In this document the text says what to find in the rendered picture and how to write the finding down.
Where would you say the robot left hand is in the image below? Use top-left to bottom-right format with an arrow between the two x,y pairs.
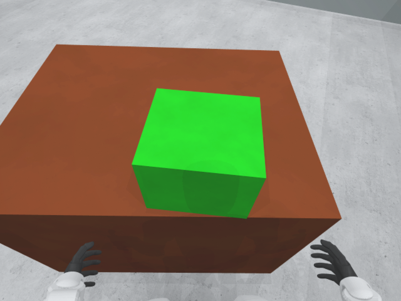
64,241 -> 102,287

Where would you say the right robot forearm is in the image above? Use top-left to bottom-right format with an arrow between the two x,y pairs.
340,277 -> 382,301

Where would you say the left robot forearm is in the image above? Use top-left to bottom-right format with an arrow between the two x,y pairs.
43,272 -> 86,301

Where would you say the carton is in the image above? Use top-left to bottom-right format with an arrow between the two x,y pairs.
132,88 -> 266,219

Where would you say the pedestal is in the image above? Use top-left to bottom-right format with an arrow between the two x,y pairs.
0,45 -> 342,273

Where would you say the robot right hand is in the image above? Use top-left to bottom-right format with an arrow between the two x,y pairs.
310,240 -> 357,286

